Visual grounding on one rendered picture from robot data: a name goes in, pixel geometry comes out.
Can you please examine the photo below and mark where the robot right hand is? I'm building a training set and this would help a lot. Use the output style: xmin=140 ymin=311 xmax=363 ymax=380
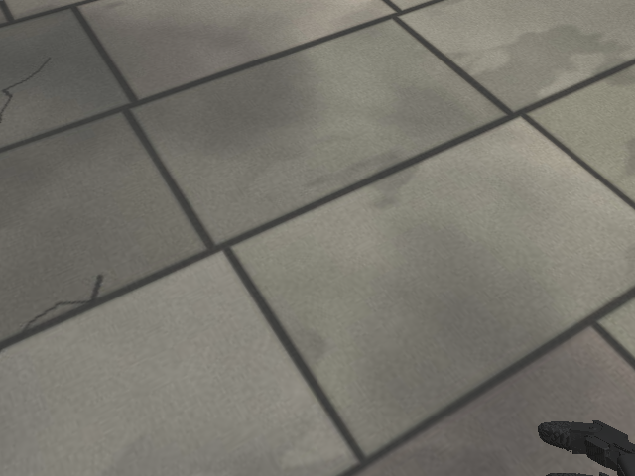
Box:
xmin=538 ymin=420 xmax=635 ymax=476

